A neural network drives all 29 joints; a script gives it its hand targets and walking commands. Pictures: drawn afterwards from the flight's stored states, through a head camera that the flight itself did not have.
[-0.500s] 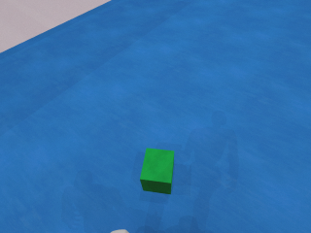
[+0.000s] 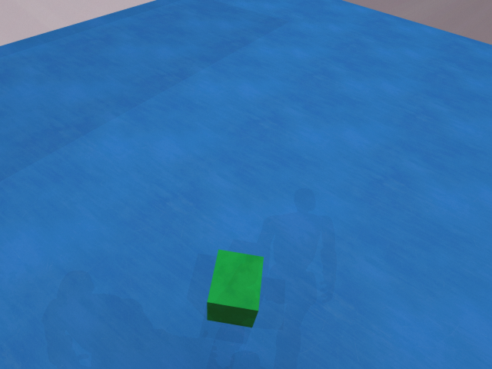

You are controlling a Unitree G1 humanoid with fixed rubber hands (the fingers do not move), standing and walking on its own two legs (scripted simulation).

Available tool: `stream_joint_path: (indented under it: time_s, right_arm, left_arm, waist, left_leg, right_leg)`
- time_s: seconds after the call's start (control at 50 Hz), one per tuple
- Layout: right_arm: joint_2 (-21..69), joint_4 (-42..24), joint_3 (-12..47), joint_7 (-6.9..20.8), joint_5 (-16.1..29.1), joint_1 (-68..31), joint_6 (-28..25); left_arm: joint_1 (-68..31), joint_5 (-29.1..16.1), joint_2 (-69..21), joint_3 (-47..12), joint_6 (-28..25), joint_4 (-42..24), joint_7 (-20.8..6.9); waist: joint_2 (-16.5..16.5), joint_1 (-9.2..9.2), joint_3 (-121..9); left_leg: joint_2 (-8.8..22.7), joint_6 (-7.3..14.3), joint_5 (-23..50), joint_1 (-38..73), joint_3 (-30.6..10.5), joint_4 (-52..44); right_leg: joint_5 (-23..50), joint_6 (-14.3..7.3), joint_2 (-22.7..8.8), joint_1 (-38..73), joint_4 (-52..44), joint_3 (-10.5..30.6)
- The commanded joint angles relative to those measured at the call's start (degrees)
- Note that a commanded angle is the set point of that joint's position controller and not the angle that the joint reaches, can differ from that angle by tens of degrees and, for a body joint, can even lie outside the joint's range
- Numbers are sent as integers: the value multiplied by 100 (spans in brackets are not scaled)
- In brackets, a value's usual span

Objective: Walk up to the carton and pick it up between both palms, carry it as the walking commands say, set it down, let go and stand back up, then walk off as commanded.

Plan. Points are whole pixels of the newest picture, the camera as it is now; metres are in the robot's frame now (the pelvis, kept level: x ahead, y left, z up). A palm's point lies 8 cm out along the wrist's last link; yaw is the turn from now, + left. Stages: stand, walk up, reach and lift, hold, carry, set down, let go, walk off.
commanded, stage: walk up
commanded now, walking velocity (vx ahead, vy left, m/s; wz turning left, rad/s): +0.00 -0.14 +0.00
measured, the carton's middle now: (235, 288) +0.53 -0.03 -0.68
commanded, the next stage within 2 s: none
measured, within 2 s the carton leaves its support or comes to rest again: neither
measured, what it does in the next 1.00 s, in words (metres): steps on the spot: right foot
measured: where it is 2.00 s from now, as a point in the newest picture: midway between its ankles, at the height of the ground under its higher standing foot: outside the picture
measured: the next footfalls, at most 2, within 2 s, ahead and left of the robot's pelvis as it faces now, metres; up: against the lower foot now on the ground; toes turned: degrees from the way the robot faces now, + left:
right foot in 0.28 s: +0.03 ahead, -0.19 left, +0.00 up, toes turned -4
left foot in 1.34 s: +0.17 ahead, +0.13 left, +0.00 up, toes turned +5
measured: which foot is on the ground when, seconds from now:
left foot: down 0.00-1.00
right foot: up 0.00-0.26, down 0.28-1.00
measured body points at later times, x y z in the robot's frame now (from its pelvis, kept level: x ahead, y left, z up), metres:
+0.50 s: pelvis +0.00 -0.06 +0.00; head +0.00 -0.08 +0.45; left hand +0.03 +0.16 -0.15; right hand -0.01 -0.29 -0.17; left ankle +0.04 +0.09 -0.74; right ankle -0.01 -0.19 -0.74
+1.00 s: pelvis +0.03 -0.05 +0.00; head +0.04 -0.04 +0.45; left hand +0.02 +0.17 -0.16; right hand +0.02 -0.27 -0.16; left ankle +0.04 +0.09 -0.74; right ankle -0.01 -0.19 -0.74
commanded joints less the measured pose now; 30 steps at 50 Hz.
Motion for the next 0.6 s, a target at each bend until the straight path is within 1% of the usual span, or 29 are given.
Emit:
stream_joint_path:
  time_s: [0.0, 0.02, 0.04, 0.06, 0.08, 0.1, 0.12, 0.14, 0.16, 0.18, 0.2, 0.22, 0.24, 0.26, 0.28, 0.3, 0.32, 0.36, 0.38, 0.48, 0.58]
  right_arm:
    - [-1409, -130, -345, -171, -32, 720, 4]
    - [-1357, -107, -345, -222, -31, 790, 6]
    - [-1280, -127, -334, -248, -25, 709, 8]
    - [-1165, -143, -299, -236, -37, 602, 3]
    - [-1091, -146, -274, -213, -61, 545, -2]
    - [-1031, -145, -249, -185, -95, 487, -11]
    - [-925, -164, -203, -145, -131, 384, -31]
    - [-798, -165, -157, -90, -157, 306, -53]
    - [-728, -66, -177, -45, -141, 377, -28]
    - [-840, 32, -191, -23, -130, 483, 9]
    - [-916, 121, -186, -9, -88, 545, 38]
    - [-951, 187, -177, 9, -22, 619, 58]
    - [-843, 226, -137, 30, 49, 789, 69]
    - [-526, 157, -28, 60, 64, 872, 59]
    - [-343, 61, 29, 48, 58, 783, 102]
    - [-482, 156, -14, 66, 43, 775, 158]
    - [-530, 179, -8, 80, 41, 749, 159]
    - [-540, 264, -23, 74, 28, 763, 119]
    - [-531, 313, -30, 69, 15, 831, 83]
    - [-485, 385, -56, 37, 32, 875, 12]
    - [-444, 416, -51, 12, 10, 872, -32]
  left_arm:
    - [345, 79, 636, 203, 154, -98, -24]
    - [283, 94, 552, 228, 205, -104, -30]
    - [224, 94, 500, 232, 224, -138, -47]
    - [191, 85, 449, 229, 227, -183, -58]
    - [167, 83, 420, 232, 230, -235, -72]
    - [152, 63, 381, 223, 234, -287, -80]
    - [149, 15, 300, 193, 226, -330, -72]
    - [107, -48, 177, 142, 192, -342, -54]
    - [-54, -82, 40, 58, 121, -382, -43]
    - [8, -84, 91, 54, 86, -335, -19]
    - [177, -79, 118, 45, 44, -241, 3]
    - [384, -60, 160, 44, -18, -168, 26]
    - [488, -14, 321, 64, -104, -180, 47]
    - [561, 30, 619, 94, -187, -232, 55]
    - [20, -12, 950, 130, -158, -295, 16]
    - [-279, -25, 781, 97, -142, -282, -14]
    - [-342, -42, 612, 46, -153, -270, -20]
    - [-246, -58, 513, 10, -175, -184, -11]
    - [-159, -56, 474, 11, -197, -139, -6]
    - [37, -81, 356, 7, -211, 8, 38]
    - [156, -82, 271, -10, -235, 53, 49]
  waist:
    - [990, -290, 129]
    - [773, -248, 18]
    - [649, -189, -26]
    - [734, -126, -33]
    - [902, -95, -46]
    - [1123, -67, -62]
    - [1395, -45, -95]
    - [1610, -46, -99]
    - [1874, -33, -78]
    - [1780, -46, -84]
    - [1562, -15, -152]
    - [1300, 47, -208]
    - [777, 76, -238]
    - [-184, 48, -331]
    - [-1007, -80, 25]
    - [-914, -87, 372]
    - [-715, -119, 531]
    - [-601, -93, 597]
    - [-513, -58, 516]
    - [-148, -19, 455]
    - [174, -22, 317]
  left_leg:
    - [2522, 609, -263, 501, -2655, -1129]
    - [2613, 716, 99, 467, -2519, -1003]
    - [2493, 725, 139, 372, -2263, -890]
    - [2273, 694, 100, 257, -1960, -833]
    - [2047, 643, 66, 145, -1700, -789]
    - [1804, 567, -9, 16, -1439, -756]
    - [1549, 508, -146, -116, -1143, -784]
    - [1305, 474, -265, -217, -889, -860]
    - [1004, 501, -265, -110, -742, -912]
    - [1009, 517, -184, 9, -700, -821]
    - [1066, 464, -57, 70, -723, -681]
    - [1077, 317, -145, -79, -777, -557]
    - [976, 105, -373, -447, -759, -313]
    - [569, -146, -708, -696, -464, 318]
    - [295, -332, -1127, -457, -111, 208]
    - [359, -364, -939, -100, -211, 371]
    - [317, -385, -628, -91, -220, 275]
    - [371, -432, -185, -3, -220, -50]
    - [407, -429, -91, 55, -237, -159]
    - [528, -427, -92, 138, -299, -283]
    - [628, -374, 134, 278, -390, -447]
  right_leg:
    - [-941, 42, 28, -1439, 1814, 320]
    - [-951, 54, -30, -1634, 2536, 546]
    - [-804, 71, -66, -1744, 2918, 626]
    - [-640, 91, -80, -1777, 3088, 612]
    - [-508, 119, -41, -1746, 3109, 508]
    - [-421, 138, -8, -1607, 2889, 395]
    - [-376, 149, 37, -1351, 2463, 261]
    - [-335, 143, 92, -1010, 1828, 140]
    - [-334, 134, 119, -822, 1190, 38]
    - [-108, 141, 183, -609, 665, -119]
    - [279, 138, 207, -282, 81, -225]
    - [643, 99, 113, 173, -559, -274]
    - [716, 23, -244, 700, -949, 24]
    - [660, -85, -1099, 831, -1423, 989]
    - [-140, -478, -1387, -193, -1680, 1445]
    - [-750, -523, -1131, -624, -1746, 1260]
    - [-754, -441, -987, -677, -1785, 1113]
    - [-260, -331, -774, -533, -1678, 842]
    - [-39, -311, -706, -379, -1605, 764]
    - [223, -298, -584, -143, -1459, 661]
    - [860, -245, -472, 38, -1136, 464]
